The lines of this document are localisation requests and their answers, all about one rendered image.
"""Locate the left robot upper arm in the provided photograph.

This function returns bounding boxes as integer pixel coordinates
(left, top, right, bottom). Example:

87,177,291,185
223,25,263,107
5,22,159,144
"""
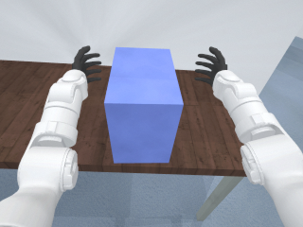
0,146,79,227

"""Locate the table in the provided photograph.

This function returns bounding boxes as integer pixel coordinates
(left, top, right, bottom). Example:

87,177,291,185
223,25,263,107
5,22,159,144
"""
0,60,247,221

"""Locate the robot left hand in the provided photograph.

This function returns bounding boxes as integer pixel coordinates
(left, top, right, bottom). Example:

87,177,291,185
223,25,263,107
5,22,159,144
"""
71,45,102,83

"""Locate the carton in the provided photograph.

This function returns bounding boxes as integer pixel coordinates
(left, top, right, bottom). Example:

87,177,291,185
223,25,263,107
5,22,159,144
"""
104,47,184,164

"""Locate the left robot forearm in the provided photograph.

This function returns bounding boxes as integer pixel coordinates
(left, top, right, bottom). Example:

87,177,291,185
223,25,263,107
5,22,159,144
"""
17,69,88,187

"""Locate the right robot forearm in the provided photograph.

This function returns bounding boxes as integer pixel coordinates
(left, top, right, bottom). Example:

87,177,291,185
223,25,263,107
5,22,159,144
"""
212,70,303,163

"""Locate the right robot upper arm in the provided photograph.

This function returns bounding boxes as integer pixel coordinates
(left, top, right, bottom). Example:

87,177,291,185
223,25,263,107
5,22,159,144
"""
241,133,303,227

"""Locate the robot right hand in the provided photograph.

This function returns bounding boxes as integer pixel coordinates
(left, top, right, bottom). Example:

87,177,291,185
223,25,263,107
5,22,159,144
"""
195,46,228,87

